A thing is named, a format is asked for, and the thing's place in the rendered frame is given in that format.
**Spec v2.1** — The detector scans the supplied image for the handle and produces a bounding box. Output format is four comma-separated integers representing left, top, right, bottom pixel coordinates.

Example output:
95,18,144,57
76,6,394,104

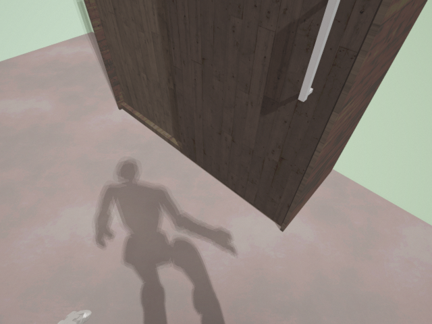
298,0,340,102

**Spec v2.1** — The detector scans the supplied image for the wardrobe door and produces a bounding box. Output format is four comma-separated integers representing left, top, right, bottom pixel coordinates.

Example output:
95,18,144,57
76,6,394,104
95,0,182,142
167,0,383,224

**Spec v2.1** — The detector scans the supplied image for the left robot hand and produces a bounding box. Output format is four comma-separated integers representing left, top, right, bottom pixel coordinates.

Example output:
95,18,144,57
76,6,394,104
58,310,91,324

